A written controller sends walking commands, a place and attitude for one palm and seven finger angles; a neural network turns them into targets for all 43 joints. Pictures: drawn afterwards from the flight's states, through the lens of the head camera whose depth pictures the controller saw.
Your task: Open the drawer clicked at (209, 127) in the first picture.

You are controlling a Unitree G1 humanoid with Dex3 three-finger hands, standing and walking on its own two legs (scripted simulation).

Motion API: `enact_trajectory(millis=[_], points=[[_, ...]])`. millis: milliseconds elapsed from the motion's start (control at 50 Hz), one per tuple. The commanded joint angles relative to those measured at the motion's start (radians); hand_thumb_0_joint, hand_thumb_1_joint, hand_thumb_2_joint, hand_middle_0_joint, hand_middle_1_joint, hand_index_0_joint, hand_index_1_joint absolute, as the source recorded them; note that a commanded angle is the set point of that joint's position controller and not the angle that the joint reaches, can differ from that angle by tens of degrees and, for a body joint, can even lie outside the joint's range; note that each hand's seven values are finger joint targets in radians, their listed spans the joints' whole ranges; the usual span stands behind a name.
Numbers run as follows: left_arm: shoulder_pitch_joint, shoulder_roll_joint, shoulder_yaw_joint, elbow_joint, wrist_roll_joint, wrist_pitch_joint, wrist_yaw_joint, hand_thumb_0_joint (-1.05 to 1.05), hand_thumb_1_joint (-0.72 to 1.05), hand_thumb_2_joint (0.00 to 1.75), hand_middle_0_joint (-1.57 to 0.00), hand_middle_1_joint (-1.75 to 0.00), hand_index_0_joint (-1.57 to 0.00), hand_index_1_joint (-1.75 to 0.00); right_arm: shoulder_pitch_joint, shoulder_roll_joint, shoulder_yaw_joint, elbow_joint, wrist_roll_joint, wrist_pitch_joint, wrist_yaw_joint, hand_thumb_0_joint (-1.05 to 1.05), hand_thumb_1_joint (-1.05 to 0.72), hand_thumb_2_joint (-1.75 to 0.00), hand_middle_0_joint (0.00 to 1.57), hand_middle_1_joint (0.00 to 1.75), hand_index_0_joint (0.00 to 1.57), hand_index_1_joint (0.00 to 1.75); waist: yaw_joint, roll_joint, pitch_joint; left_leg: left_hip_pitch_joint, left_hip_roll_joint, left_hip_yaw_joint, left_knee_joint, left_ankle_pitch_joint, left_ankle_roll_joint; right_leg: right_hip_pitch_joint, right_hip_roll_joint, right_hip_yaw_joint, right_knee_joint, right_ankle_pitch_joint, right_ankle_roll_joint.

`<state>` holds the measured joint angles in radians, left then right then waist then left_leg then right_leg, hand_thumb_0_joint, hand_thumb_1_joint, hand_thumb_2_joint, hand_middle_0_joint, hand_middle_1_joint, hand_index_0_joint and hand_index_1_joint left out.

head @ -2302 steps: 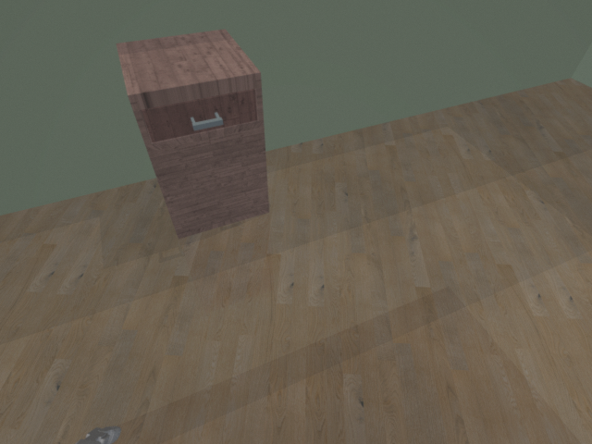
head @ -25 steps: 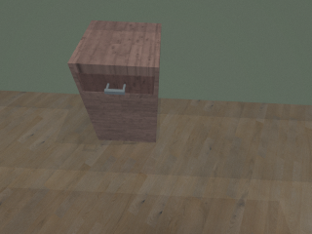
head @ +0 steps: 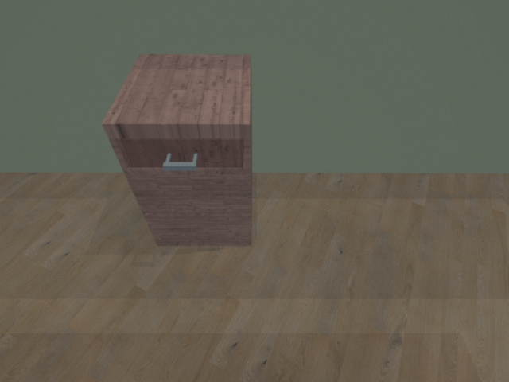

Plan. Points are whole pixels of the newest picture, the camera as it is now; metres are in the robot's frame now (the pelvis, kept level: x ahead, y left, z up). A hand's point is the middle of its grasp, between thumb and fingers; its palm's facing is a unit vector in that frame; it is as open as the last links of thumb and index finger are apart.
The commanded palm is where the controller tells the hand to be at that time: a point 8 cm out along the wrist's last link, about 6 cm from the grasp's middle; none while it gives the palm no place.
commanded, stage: let the arm hang, fingers relaxed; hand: left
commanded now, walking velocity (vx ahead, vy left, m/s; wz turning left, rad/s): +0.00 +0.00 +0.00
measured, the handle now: (181, 161) +0.76 +0.27 -0.20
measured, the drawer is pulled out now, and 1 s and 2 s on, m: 0.00 0.00 0.00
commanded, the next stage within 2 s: look to check the result in 0.10 s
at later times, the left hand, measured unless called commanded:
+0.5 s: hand out of the picture -0.01 +0.15 -0.18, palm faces +0.05 -0.98 -0.17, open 7.4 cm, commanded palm none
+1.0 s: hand out of the picture +0.00 +0.15 -0.18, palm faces +0.08 -0.98 -0.17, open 7.4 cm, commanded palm none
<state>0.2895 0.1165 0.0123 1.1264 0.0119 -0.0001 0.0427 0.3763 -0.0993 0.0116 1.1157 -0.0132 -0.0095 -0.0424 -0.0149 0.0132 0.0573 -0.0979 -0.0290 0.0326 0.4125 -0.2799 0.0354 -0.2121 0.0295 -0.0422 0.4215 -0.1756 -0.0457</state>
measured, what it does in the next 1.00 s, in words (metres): stands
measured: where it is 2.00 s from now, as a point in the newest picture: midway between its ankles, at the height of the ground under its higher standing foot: (256, 377)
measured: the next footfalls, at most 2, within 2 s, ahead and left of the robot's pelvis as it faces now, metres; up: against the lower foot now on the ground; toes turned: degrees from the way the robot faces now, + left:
right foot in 1.50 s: +0.30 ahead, -0.09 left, +0.00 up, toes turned +0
left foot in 1.90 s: +0.35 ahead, +0.13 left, +0.00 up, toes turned +4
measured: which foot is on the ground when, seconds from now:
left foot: down 0.00-1.00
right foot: down 0.00-1.00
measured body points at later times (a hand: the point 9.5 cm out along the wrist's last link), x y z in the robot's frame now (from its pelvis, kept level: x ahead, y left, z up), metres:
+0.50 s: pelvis +0.01 +0.00 +0.00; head +0.03 -0.01 +0.45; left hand -0.01 +0.20 -0.16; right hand -0.03 -0.20 -0.17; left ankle -0.03 +0.10 -0.74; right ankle +0.04 -0.09 -0.74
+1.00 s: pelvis +0.02 -0.01 -0.01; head +0.04 -0.01 +0.44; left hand +0.00 +0.20 -0.17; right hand -0.04 -0.21 -0.17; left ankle -0.03 +0.09 -0.74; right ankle +0.03 -0.09 -0.74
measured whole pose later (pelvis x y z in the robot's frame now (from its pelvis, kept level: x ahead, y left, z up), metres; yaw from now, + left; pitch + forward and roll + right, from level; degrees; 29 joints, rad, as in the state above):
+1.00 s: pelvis +0.02 -0.01 -0.01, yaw +1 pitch -1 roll -1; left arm 0.33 0.10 0.04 1.11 0.02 0.00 0.03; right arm 0.40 -0.11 -0.01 1.12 -0.02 0.01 -0.03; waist -0.01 0.03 0.05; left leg -0.14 0.00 0.01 0.52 -0.39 0.05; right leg -0.22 0.05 -0.07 0.48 -0.25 -0.07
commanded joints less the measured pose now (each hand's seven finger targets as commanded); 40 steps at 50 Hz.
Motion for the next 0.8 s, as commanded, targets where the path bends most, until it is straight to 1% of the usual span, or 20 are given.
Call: enact_trajectory(millis=[0,40,60,120,140,180,320,360,380,440,480,520,540,600,640,660,680,720,760,780], points=[[0.089,0.080,0.012,-0.018,0.001,-0.010,0.003,0.00,0.90,0.90,-0.20,-0.30,-0.20,-0.30,0.113,-0.072,-0.012,-0.008,-0.001,-0.003,-0.005,0.00,-0.90,-0.90,0.20,0.30,0.20,0.30,0.008,0.002,0.071,-0.126,0.111,-0.106,-0.104,0.090,0.018,0.033,-0.113,0.127,-0.081,0.022,-0.015],[0.093,0.079,0.012,-0.018,0.001,-0.011,0.004,0.00,0.90,0.90,-0.20,-0.30,-0.20,-0.30,0.114,-0.069,-0.014,-0.009,0.000,-0.002,-0.006,0.00,-0.90,-0.90,0.20,0.30,0.20,0.30,0.007,0.014,0.062,-0.122,0.113,-0.104,-0.100,0.081,0.018,0.028,-0.110,0.126,-0.083,0.010,-0.016],[0.090,0.081,0.013,-0.018,0.000,-0.011,0.004,0.00,0.90,0.90,-0.20,-0.30,-0.20,-0.30,0.117,-0.067,-0.012,-0.008,-0.001,-0.003,-0.007,0.00,-0.90,-0.90,0.20,0.30,0.20,0.30,0.005,-0.001,0.060,-0.117,0.115,-0.107,-0.100,0.101,0.020,0.035,-0.110,0.125,-0.076,0.034,-0.017],[0.094,0.077,0.013,-0.015,0.000,-0.013,0.003,0.00,0.90,0.90,-0.20,-0.30,-0.20,-0.30,0.116,-0.072,-0.012,-0.006,0.001,-0.007,-0.009,0.00,-0.90,-0.90,0.20,0.30,0.20,0.30,0.004,0.001,0.035,-0.093,0.118,-0.102,-0.095,0.153,0.018,0.051,-0.112,0.119,-0.063,0.091,-0.017],[0.092,0.077,0.014,-0.016,0.000,-0.013,0.004,0.00,0.90,0.90,-0.20,-0.30,-0.20,-0.30,0.116,-0.070,-0.014,-0.009,0.002,-0.006,-0.010,0.00,-0.90,-0.90,0.20,0.30,0.20,0.30,0.005,-0.011,0.037,-0.099,0.119,-0.104,-0.093,0.148,0.019,0.051,-0.112,0.112,-0.063,0.086,-0.017],[0.093,0.073,0.012,-0.012,0.000,-0.012,0.004,0.00,0.90,0.90,-0.20,-0.30,-0.20,-0.30,0.113,-0.072,-0.012,-0.006,0.001,-0.006,-0.010,0.00,-0.90,-0.90,0.20,0.30,0.20,0.30,0.005,-0.005,0.055,-0.095,0.119,-0.099,-0.099,0.149,0.017,0.039,-0.112,0.114,-0.062,0.087,-0.016],[0.097,0.070,0.013,-0.007,0.000,-0.011,0.003,0.00,0.90,0.90,-0.20,-0.30,-0.20,-0.30,0.110,-0.069,-0.012,-0.002,0.001,-0.005,-0.011,0.00,-0.90,-0.90,0.20,0.30,0.20,0.30,0.005,-0.005,0.070,-0.094,0.115,-0.098,-0.100,0.128,0.016,0.032,-0.112,0.120,-0.072,0.067,-0.016],[0.098,0.066,0.012,-0.006,0.000,-0.012,0.004,0.00,0.90,0.90,-0.20,-0.30,-0.20,-0.30,0.111,-0.070,-0.012,-0.004,0.000,-0.003,-0.010,0.00,-0.90,-0.90,0.20,0.30,0.20,0.30,0.003,0.000,0.068,-0.091,0.117,-0.097,-0.101,0.113,0.016,0.026,-0.109,0.121,-0.075,0.046,-0.016],[0.095,0.069,0.013,-0.008,0.000,-0.012,0.004,0.00,0.90,0.90,-0.20,-0.30,-0.20,-0.30,0.114,-0.068,-0.013,-0.004,0.001,-0.004,-0.011,0.00,-0.90,-0.90,0.20,0.30,0.20,0.30,0.003,-0.013,0.063,-0.090,0.117,-0.099,-0.100,0.125,0.017,0.033,-0.110,0.122,-0.073,0.059,-0.017],[0.098,0.067,0.014,-0.008,0.000,-0.014,0.005,0.00,0.90,0.90,-0.20,-0.30,-0.20,-0.30,0.111,-0.070,-0.014,-0.004,0.002,-0.003,-0.011,0.00,-0.90,-0.90,0.20,0.30,0.20,0.30,0.003,-0.014,0.043,-0.082,0.116,-0.094,-0.092,0.135,0.016,0.045,-0.110,0.120,-0.071,0.079,-0.017],[0.095,0.066,0.014,-0.006,0.000,-0.013,0.004,0.00,0.90,0.90,-0.20,-0.30,-0.20,-0.30,0.108,-0.067,-0.012,-0.001,0.001,-0.004,-0.012,0.00,-0.90,-0.90,0.20,0.30,0.20,0.30,0.003,-0.006,0.059,-0.084,0.116,-0.094,-0.097,0.140,0.015,0.038,-0.110,0.122,-0.069,0.085,-0.017],[0.097,0.067,0.013,-0.006,0.000,-0.013,0.004,0.00,0.90,0.90,-0.20,-0.30,-0.20,-0.30,0.107,-0.069,-0.012,-0.001,0.001,-0.002,-0.011,0.00,-0.90,-0.90,0.20,0.30,0.20,0.30,0.004,-0.017,0.075,-0.091,0.114,-0.091,-0.099,0.117,0.014,0.029,-0.112,0.123,-0.078,0.061,-0.017],[0.100,0.067,0.013,-0.007,0.000,-0.014,0.005,0.00,0.90,0.90,-0.20,-0.30,-0.20,-0.30,0.111,-0.069,-0.014,-0.004,0.002,-0.001,-0.010,0.00,-0.90,-0.90,0.20,0.30,0.20,0.30,0.004,-0.023,0.070,-0.095,0.115,-0.093,-0.096,0.105,0.015,0.029,-0.109,0.125,-0.081,0.043,-0.017],[0.101,0.065,0.014,-0.007,-0.001,-0.015,0.004,0.00,0.90,0.90,-0.20,-0.30,-0.20,-0.30,0.106,-0.068,-0.012,-0.001,0.001,-0.003,-0.011,0.00,-0.90,-0.90,0.20,0.30,0.20,0.30,0.005,-0.003,0.060,-0.083,0.114,-0.087,-0.093,0.137,0.014,0.040,-0.112,0.126,-0.076,0.083,-0.019],[0.102,0.068,0.014,-0.005,-0.001,-0.015,0.005,0.00,0.90,0.90,-0.20,-0.30,-0.20,-0.30,0.107,-0.067,-0.013,-0.002,0.002,-0.002,-0.011,0.00,-0.90,-0.90,0.20,0.30,0.20,0.30,0.005,-0.011,0.043,-0.076,0.113,-0.089,-0.088,0.147,0.015,0.049,-0.113,0.121,-0.071,0.100,-0.020],[0.097,0.068,0.014,-0.006,-0.001,-0.015,0.004,0.00,0.90,0.90,-0.20,-0.30,-0.20,-0.30,0.106,-0.066,-0.012,0.000,0.002,-0.002,-0.012,0.00,-0.90,-0.90,0.20,0.30,0.20,0.30,0.003,-0.016,0.051,-0.078,0.114,-0.089,-0.091,0.142,0.014,0.048,-0.112,0.123,-0.072,0.097,-0.019],[0.100,0.067,0.013,-0.004,-0.001,-0.015,0.004,0.00,0.90,0.90,-0.20,-0.30,-0.20,-0.30,0.103,-0.068,-0.012,0.002,0.001,-0.001,-0.012,0.00,-0.90,-0.90,0.20,0.30,0.20,0.30,0.005,-0.002,0.054,-0.073,0.113,-0.084,-0.092,0.138,0.012,0.042,-0.112,0.125,-0.074,0.094,-0.019],[0.096,0.069,0.014,-0.004,-0.002,-0.014,0.004,0.00,0.90,0.90,-0.20,-0.30,-0.20,-0.30,0.105,-0.068,-0.012,0.002,0.001,-0.001,-0.012,0.00,-0.90,-0.90,0.20,0.30,0.20,0.30,0.004,-0.017,0.058,-0.076,0.113,-0.087,-0.093,0.125,0.013,0.040,-0.111,0.127,-0.081,0.076,-0.020],[0.094,0.070,0.014,-0.006,-0.001,-0.014,0.004,0.00,0.90,0.90,-0.20,-0.30,-0.20,-0.30,0.108,-0.064,-0.012,0.005,0.001,0.000,-0.011,0.00,-0.90,-0.90,0.20,0.30,0.20,0.30,0.003,-0.004,0.060,-0.081,0.113,-0.087,-0.095,0.124,0.012,0.043,-0.110,0.127,-0.079,0.073,-0.020],[0.094,0.070,0.015,-0.005,-0.001,-0.015,0.004,0.00,0.90,0.90,-0.20,-0.30,-0.20,-0.30,0.107,-0.065,-0.012,0.004,0.001,-0.001,-0.011,0.00,-0.90,-0.90,0.20,0.30,0.20,0.30,0.004,-0.017,0.059,-0.078,0.115,-0.086,-0.095,0.133,0.012,0.045,-0.111,0.126,-0.076,0.086,-0.020]])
